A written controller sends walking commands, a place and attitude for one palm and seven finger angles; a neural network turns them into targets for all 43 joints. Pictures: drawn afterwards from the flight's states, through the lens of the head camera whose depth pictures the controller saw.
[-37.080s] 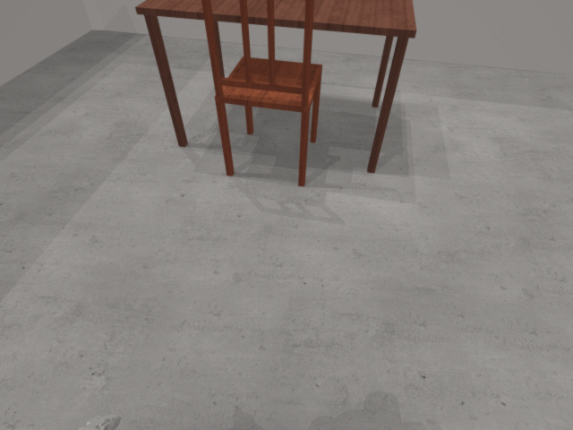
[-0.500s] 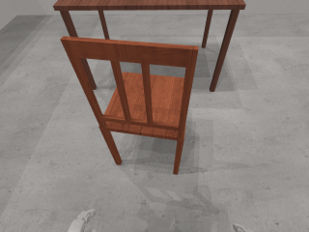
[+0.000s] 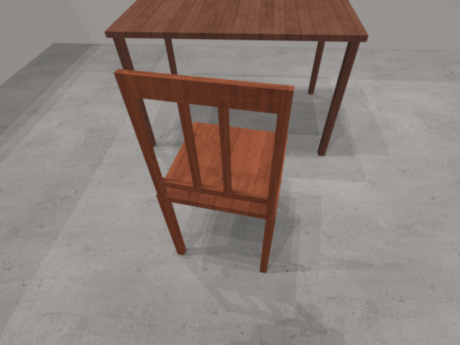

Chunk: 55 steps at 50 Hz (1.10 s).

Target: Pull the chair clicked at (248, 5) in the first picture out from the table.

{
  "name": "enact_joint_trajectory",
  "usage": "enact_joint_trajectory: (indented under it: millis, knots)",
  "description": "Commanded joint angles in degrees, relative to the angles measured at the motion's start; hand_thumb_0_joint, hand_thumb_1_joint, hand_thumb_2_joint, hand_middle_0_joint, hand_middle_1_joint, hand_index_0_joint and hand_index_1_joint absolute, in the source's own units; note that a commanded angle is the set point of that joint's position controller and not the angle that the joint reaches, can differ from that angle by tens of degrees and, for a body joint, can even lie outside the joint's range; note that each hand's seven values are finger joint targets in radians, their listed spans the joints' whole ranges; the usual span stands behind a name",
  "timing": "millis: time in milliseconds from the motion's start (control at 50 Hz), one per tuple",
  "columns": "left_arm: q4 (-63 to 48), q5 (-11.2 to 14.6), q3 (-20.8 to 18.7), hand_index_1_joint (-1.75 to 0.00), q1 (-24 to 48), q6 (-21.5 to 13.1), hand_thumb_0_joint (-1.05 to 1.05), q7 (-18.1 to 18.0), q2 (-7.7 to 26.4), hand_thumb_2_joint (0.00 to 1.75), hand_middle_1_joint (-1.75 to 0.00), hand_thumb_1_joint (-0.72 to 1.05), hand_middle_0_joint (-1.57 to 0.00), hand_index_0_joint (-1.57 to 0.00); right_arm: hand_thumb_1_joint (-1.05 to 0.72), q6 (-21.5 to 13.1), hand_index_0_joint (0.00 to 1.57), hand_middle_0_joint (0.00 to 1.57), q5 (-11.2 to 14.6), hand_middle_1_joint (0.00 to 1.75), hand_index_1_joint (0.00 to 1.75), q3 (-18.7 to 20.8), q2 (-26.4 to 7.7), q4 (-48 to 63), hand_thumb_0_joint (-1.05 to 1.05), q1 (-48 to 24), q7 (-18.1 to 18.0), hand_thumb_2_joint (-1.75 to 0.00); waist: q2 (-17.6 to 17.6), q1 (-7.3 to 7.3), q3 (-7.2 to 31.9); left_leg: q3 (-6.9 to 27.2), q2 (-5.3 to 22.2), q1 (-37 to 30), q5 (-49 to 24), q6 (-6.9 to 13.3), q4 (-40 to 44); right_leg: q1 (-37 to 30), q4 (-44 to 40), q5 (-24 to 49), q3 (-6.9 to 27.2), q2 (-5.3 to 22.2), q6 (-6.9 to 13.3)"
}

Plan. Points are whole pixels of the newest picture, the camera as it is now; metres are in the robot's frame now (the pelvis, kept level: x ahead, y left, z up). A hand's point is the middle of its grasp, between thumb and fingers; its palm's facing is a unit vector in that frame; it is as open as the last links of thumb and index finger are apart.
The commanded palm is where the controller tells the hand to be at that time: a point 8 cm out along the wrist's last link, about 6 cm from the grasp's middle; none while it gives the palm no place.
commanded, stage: let the arm hang, fingers relaxed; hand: left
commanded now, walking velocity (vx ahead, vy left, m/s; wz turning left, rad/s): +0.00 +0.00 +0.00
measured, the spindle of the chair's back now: (191, 149) +0.63 +0.15 -0.06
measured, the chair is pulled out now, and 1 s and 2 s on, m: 0.58 0.58 0.58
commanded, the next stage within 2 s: look to check the result in 0.36 s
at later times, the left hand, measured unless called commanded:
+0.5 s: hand out of the picture -0.01 +0.17 -0.17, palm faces +0.02 -0.99 -0.17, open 7.4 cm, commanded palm none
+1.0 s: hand out of the picture +0.00 +0.18 -0.17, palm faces +0.02 -0.99 -0.17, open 7.3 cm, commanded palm none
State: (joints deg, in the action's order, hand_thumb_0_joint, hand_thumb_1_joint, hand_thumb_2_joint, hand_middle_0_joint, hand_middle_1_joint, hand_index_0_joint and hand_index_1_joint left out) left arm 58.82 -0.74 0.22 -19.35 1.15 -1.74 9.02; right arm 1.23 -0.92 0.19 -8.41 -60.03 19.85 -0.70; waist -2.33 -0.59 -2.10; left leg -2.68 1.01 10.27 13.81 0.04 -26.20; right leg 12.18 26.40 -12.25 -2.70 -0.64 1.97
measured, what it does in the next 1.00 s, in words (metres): stands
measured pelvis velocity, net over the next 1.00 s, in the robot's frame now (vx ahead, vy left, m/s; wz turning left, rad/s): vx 0.01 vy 0.02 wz -0.01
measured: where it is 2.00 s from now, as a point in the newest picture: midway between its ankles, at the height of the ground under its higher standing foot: outside the picture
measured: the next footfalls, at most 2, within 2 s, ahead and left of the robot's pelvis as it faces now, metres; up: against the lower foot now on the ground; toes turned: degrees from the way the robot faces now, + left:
none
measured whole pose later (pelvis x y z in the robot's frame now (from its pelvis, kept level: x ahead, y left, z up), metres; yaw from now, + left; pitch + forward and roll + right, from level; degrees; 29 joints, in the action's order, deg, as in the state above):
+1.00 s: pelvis +0.01 +0.02 +0.00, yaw +0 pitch -2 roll +0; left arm 61.9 -0.8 0.6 -18.7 0.0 -2.3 6.4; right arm -0.7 -0.3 0.1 -6.6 -62.8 18.8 -1.8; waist -0.3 -0.4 -3.3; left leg -3.6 -0.6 8.7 14.1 1.6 -24.2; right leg 11.2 25.3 -12.7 -1.6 0.9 0.2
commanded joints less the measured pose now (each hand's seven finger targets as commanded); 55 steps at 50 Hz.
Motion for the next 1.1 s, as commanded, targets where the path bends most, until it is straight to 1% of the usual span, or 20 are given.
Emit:
enact_joint_trajectory:
  millis: [0, 20, 80, 100, 180, 200, 280, 340, 380, 400, 440, 520, 540, 600, 700, 760, 880, 940, 1000, 1080]
  knots:
    - [-2.22, 0.05, -1.31, -0.3, -1.9, -1.22, 0.0, -0.55, 5.87, 0.9, -0.3, 0.9, -0.2, -0.2, -0.9, -0.86, 0.2, 0.2, -0.02, 0.3, 0.3, 0.78, -3.42, 0.28, 0.0, 6.14, -0.45, -0.9, 4.76, -0.16, -5.13, 4.19, 3.41, 3.14, 5.4, 2.31, 5.06, 5.5, -10.71, -12.3, 8.73, 6.26, 1.23]
    - [-1.97, 0.08, -1.3, -0.3, -2.27, -1.24, 0.0, -0.54, 5.67, 0.9, -0.3, 0.9, -0.2, -0.2, -0.9, -0.96, 0.2, 0.2, -0.09, 0.3, 0.3, 0.73, -3.54, 0.17, 0.0, 5.97, -0.49, -0.9, 3.54, -0.1, -4.8, 4.3, 3.33, 3.22, 5.43, 2.23, 5.01, 5.57, -10.46, -12.04, 9.16, 6.28, 1.3]
    - [-1.21, 0.16, -1.15, -0.3, -2.93, -1.43, 0.0, -0.56, 5.08, 0.9, -0.3, 0.9, -0.2, -0.2, -0.9, -1.34, 0.2, 0.2, 0.03, 0.3, 0.3, 0.53, -2.89, -0.27, 0.0, 6.37, -0.66, -0.9, 2.45, -0.02, -4.19, 4.58, 3.67, 3.27, 4.13, 2.22, 5.25, 4.64, -9.43, -9.09, 8.69, 6.21, 1.44]
    - [-0.73, 0.1, -1.07, -0.3, -3.19, -1.38, 0.0, -0.58, 4.6, 0.9, -0.3, 0.9, -0.2, -0.2, -0.9, -1.32, 0.2, 0.2, 0.07, 0.3, 0.3, 0.54, -2.36, -0.49, 0.0, 6.32, -0.75, -0.9, 1.64, 0.15, -5.22, 4.73, 3.8, 3.87, 4.68, 2.37, 5.76, 4.73, -9.65, -8.86, 8.39, 5.93, 1.41]
    - [0.11, 0.19, -0.97, -0.3, -3.84, -1.54, 0.0, -0.62, 3.81, 0.9, -0.3, 0.9, -0.2, -0.2, -0.9, -1.72, 0.2, 0.2, 0.11, 0.3, 0.3, 0.48, -2.21, -1.01, 0.0, 6.74, -0.95, -0.9, 0.77, 0.21, -4.03, 4.98, 4.07, 3.43, 3.29, 2.24, 5.86, 3.67, -8.26, -5.74, 8.0, 5.92, 1.44]
    - [0.27, 0.13, -0.92, -0.3, -3.91, -1.52, 0.0, -0.68, 3.55, 0.9, -0.3, 0.9, -0.2, -0.2, -0.9, -1.72, 0.2, 0.2, 0.18, 0.3, 0.3, 0.48, -1.88, -1.0, 0.0, 7.14, -1.02, -0.9, 0.83, 0.18, -4.49, 5.27, 4.24, 3.99, 3.39, 2.39, 6.26, 3.28, -8.26, -5.25, 7.54, 5.74, 1.38]
    - [0.93, 0.18, -0.89, -0.3, -4.07, -1.68, 0.0, -0.76, 2.77, 0.9, -0.3, 0.9, -0.2, -0.2, -0.9, -2.19, 0.2, 0.2, 0.28, 0.3, 0.3, 0.47, -1.88, -1.34, 0.0, 7.29, -1.2, -0.9, 1.21, 0.22, -2.98, 5.56, 4.79, 3.23, 0.37, 2.43, 6.4, 1.76, -6.53, -1.09, 6.67, 5.83, 1.16]
    - [1.23, 0.18, -0.8, -0.3, -4.35, -1.64, 0.0, -0.81, 2.29, 0.9, -0.3, 0.9, -0.2, -0.2, -0.9, -2.28, 0.2, 0.2, 0.35, 0.3, 0.3, 0.51, -1.79, -1.53, 0.0, 6.94, -1.31, -0.9, 0.81, 0.47, -3.62, 5.75, 4.89, 3.14, -0.44, 2.59, 6.55, 1.9, -6.16, 0.07, 6.34, 5.85, 1.04]
    - [1.44, 0.19, -0.82, -0.3, -4.33, -1.76, 0.0, -0.87, 2.11, 0.9, -0.3, 0.9, -0.2, -0.2, -0.9, -2.32, 0.2, 0.2, 0.4, 0.3, 0.3, 0.56, -1.54, -1.71, 0.0, 7.15, -1.38, -0.9, 1.99, 0.27, -3.1, 5.55, 4.85, 2.55, -1.95, 2.55, 6.24, 1.48, -6.01, 1.25, 6.44, 5.92, 1.02]
    - [1.6, 0.2, -0.7, -0.3, -4.48, -1.77, 0.0, -0.88, 2.04, 0.9, -0.3, 0.9, -0.2, -0.2, -0.9, -2.33, 0.2, 0.2, 0.45, 0.3, 0.3, 0.54, -1.6, -1.79, 0.0, 7.0, -1.4, -0.9, 1.53, 0.41, -3.13, 5.66, 4.87, 2.16, -2.24, 2.66, 6.21, 1.82, -6.06, 1.42, 6.34, 5.79, 1.02]
    - [1.49, 0.18, -0.74, -0.3, -4.17, -1.7, 0.0, -0.93, 1.96, 0.9, -0.3, 0.9, -0.2, -0.2, -0.9, -2.26, 0.2, 0.2, 0.39, 0.3, 0.3, 0.6, -1.5, -1.95, 0.0, 6.81, -1.37, -0.9, 2.33, 0.28, -3.81, 5.85, 4.93, 2.52, -1.59, 2.68, 6.51, 2.03, -5.9, 0.97, 6.36, 5.83, 0.95]
    - [1.35, 0.12, -0.8, -0.3, -3.96, -1.58, 0.0, -0.96, 1.98, 0.9, -0.3, 0.9, -0.2, -0.2, -0.9, -2.2, 0.2, 0.2, 0.37, 0.3, 0.3, 0.67, -1.54, -1.94, 0.0, 6.63, -1.3, -0.9, 1.33, 0.28, -5.09, 6.25, 5.06, 3.52, 0.06, 2.84, 7.38, 2.4, -5.71, 0.23, 6.02, 5.66, 0.81]
    - [1.28, 0.05, -0.86, -0.3, -4.26, -1.57, 0.0, -0.97, 1.96, 0.9, -0.3, 0.9, -0.2, -0.2, -0.9, -2.2, 0.2, 0.2, 0.35, 0.3, 0.3, 0.76, -1.55, -1.78, 0.0, 6.31, -1.27, -0.9, 1.78, 0.4, -4.69, 6.09, 5.09, 3.12, 0.19, 2.89, 7.49, 2.38, -5.62, 0.46, 5.91, 5.75, 0.72]
    - [1.29, 0.05, -0.76, -0.3, -4.35, -1.72, 0.0, -0.98, 1.96, 0.9, -0.3, 0.9, -0.2, -0.2, -0.9, -2.3, 0.2, 0.2, 0.44, 0.3, 0.3, 0.71, -1.67, -1.81, 0.0, 6.0, -1.26, -0.9, 3.32, 0.44, -4.0, 5.94, 4.94, 2.21, -1.99, 3.0, 6.89, 2.2, -5.6, 1.77, 6.04, 5.86, 0.66]
    - [0.86, 0.05, -0.9, -0.3, -3.94, -1.75, 0.0, -1.01, 2.12, 0.9, -0.3, 0.9, -0.2, -0.2, -0.9, -2.51, 0.2, 0.2, 0.47, 0.3, 0.3, 0.72, -1.92, -1.76, 0.0, 5.61, -1.31, -0.9, 2.12, 0.25, -2.79, 6.2, 5.17, 0.84, -4.54, 3.07, 7.08, 1.7, -5.04, 3.35, 5.86, 5.86, 0.53]
    - [0.99, 0.08, -0.86, -0.3, -4.03, -1.85, 0.0, -1.01, 2.3, 0.9, -0.3, 0.9, -0.2, -0.2, -0.9, -2.61, 0.2, 0.2, 0.49, 0.3, 0.3, 0.7, -2.01, -1.82, 0.0, 5.25, -1.34, -0.9, 2.78, 0.27, -2.17, 5.73, 5.07, -0.14, -6.5, 3.06, 6.62, 1.19, -5.11, 4.71, 5.91, 6.23, 0.46]
    - [1.31, 0.12, -0.82, -0.3, -4.19, -1.97, 0.0, -1.01, 2.49, 0.9, -0.3, 0.9, -0.2, -0.2, -0.9, -2.75, 0.2, 0.2, 0.54, 0.3, 0.3, 0.53, -2.19, -2.19, 0.0, 5.1, -1.41, -0.9, 1.98, 0.26, -2.0, 5.31, 5.08, -1.09, -9.09, 2.93, 6.5, 0.56, -5.26, 6.13, 5.74, 6.56, 0.43]
    - [1.3, 0.12, -0.83, -0.3, -3.92, -1.85, 0.0, -1.01, 2.54, 0.9, -0.3, 0.9, -0.2, -0.2, -0.9, -2.57, 0.2, 0.2, 0.54, 0.3, 0.3, 0.51, -2.16, -2.21, 0.0, 5.04, -1.42, -0.9, 1.42, 0.18, -3.31, 5.52, 4.93, -0.14, -7.36, 2.79, 6.9, 0.86, -5.52, 4.63, 5.8, 6.44, 0.52]
    - [1.53, 0.07, -0.68, -0.3, -4.04, -1.89, 0.0, -1.01, 2.41, 0.9, -0.3, 0.9, -0.2, -0.2, -0.9, -2.47, 0.2, 0.2, 0.57, 0.3, 0.3, 0.54, -2.02, -2.15, 0.0, 5.11, -1.37, -0.9, 2.09, 0.15, -4.02, 5.68, 4.9, -0.31, -6.45, 2.91, 7.16, 1.58, -5.9, 4.02, 5.71, 6.39, 0.57]
    - [1.53, 0.13, -0.71, -0.3, -4.14, -1.89, 0.0, -0.96, 2.55, 0.9, -0.3, 0.9, -0.2, -0.2, -0.9, -2.49, 0.2, 0.2, 0.52, 0.3, 0.3, 0.56, -2.32, -2.29, 0.0, 4.96, -1.34, -0.9, 2.1, 0.22, -3.45, 5.63, 4.79, -0.39, -5.82, 2.86, 7.17, 1.06, -5.91, 3.77, 5.8, 6.51, 0.48]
